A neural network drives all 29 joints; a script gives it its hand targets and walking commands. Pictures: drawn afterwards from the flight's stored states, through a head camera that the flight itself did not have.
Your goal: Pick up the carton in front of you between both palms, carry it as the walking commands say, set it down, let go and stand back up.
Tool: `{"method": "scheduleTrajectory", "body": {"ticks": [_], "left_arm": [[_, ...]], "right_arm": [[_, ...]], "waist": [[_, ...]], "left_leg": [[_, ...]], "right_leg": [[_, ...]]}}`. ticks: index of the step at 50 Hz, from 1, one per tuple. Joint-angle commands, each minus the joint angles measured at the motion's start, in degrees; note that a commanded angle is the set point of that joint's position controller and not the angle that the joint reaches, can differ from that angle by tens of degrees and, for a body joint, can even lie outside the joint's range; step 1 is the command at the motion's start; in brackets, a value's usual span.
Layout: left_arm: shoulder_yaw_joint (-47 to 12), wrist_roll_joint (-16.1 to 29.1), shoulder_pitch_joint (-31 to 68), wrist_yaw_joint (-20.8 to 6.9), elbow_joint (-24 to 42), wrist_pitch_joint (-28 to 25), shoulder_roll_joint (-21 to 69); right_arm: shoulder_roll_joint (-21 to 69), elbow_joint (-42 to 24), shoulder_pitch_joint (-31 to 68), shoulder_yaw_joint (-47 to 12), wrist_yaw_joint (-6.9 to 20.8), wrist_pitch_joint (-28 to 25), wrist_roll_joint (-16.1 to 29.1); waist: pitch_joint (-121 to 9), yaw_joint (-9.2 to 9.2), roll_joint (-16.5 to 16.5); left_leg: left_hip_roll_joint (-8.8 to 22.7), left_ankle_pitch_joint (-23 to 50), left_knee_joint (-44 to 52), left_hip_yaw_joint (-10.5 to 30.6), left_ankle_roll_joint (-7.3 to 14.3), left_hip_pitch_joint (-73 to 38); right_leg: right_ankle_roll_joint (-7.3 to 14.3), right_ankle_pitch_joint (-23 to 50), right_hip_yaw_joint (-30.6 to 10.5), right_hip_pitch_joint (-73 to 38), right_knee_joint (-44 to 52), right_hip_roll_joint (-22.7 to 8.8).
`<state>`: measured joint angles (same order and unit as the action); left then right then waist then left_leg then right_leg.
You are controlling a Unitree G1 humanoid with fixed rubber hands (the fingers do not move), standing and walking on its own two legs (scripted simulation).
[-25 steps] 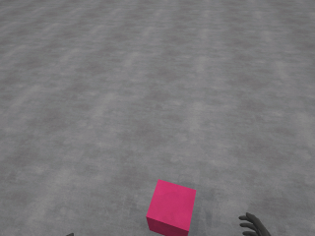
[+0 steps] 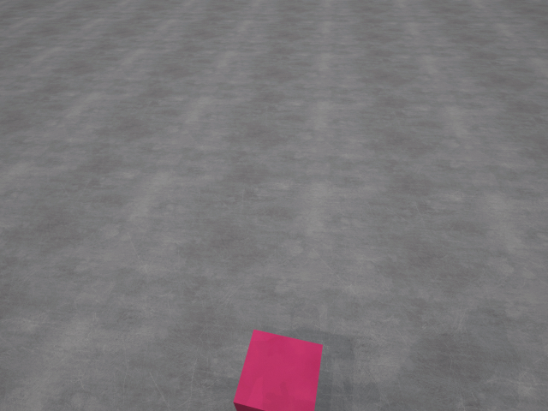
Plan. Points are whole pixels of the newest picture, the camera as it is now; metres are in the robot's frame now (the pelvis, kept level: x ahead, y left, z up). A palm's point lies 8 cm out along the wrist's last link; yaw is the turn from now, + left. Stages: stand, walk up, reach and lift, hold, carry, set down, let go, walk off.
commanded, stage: stand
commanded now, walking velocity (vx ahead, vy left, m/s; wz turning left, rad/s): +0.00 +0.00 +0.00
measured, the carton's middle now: (280, 385) +0.36 +0.00 -0.63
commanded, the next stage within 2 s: none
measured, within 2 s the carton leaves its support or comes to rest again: neither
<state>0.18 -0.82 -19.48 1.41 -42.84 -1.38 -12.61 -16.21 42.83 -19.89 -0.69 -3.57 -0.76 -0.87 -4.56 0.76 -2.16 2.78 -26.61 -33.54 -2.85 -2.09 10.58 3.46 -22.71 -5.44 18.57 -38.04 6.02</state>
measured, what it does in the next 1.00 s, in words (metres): stands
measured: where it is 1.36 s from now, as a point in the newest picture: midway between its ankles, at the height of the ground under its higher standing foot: outside the picture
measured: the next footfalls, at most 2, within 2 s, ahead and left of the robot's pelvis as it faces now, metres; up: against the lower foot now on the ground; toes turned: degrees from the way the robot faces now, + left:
none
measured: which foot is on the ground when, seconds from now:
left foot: down 0.00-1.00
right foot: down 0.00-1.00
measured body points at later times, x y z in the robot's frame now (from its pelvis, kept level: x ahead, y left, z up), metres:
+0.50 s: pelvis -0.01 +0.00 +0.01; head -0.01 -0.02 +0.46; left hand +0.02 +0.25 -0.13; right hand -0.03 -0.26 -0.15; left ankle -0.10 +0.13 -0.72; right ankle -0.04 -0.09 -0.72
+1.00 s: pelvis -0.03 +0.02 +0.01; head -0.03 +0.00 +0.46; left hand -0.04 +0.24 -0.14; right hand -0.10 -0.21 -0.15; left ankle -0.10 +0.14 -0.72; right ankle -0.04 -0.09 -0.72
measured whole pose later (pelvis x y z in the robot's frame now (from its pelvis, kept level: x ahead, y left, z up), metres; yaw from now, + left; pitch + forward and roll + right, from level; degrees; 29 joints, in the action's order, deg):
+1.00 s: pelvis -0.03 +0.02 +0.01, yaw -3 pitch +0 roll +0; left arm -1.8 -0.5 -20.4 2.6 -60.7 0.4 -8.7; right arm -10.9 62.7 -23.4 -2.0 -3.1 0.8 -1.3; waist -0.4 0.3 -1.5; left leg 1.8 -21.8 -27.6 -6.1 -0.5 5.8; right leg 1.5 -16.9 -8.6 15.0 -32.4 5.1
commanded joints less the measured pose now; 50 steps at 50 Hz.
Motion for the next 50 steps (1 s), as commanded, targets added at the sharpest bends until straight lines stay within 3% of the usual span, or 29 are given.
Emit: {"method": "scheduleTrajectory", "body": {"ticks": [1,19,34,50], "left_arm": [[1.79,0.02,-3.26,0.43,2.07,-0.17,-7.11],[1.07,-0.08,-4.73,0.86,-4.41,0.99,-6.16],[-0.21,0.18,-5.35,1.08,-12.07,1.40,-3.70],[-1.25,0.38,-5.02,1.44,-17.76,1.61,-1.23]], "right_arm": [[-6.10,-1.56,-3.18,1.52,-0.30,-0.11,0.04],[-4.56,8.37,-5.77,0.79,0.12,1.39,-0.25],[-1.82,16.23,-8.07,-0.32,0.40,1.58,-0.39],[1.01,20.22,-9.36,-0.62,0.37,1.36,-0.47]], "waist": [[1.35,0.01,2.59],[5.55,-0.14,3.02],[8.08,-0.41,2.78],[9.23,-0.47,2.49]], "left_leg": [[2.02,21.30,2.08,1.88,1.44,-1.91],[2.16,15.00,6.58,0.72,2.02,-3.63],[2.64,14.48,9.07,0.38,2.56,-4.51],[3.03,15.30,9.95,0.67,3.33,-4.33]], "right_leg": [[0.73,35.71,-6.86,-0.65,4.57,-6.99],[0.85,28.39,-8.88,-0.39,8.02,-6.55],[0.38,24.23,-8.81,-0.30,10.39,-6.51],[-0.36,21.89,-7.96,0.60,10.99,-6.74]]}}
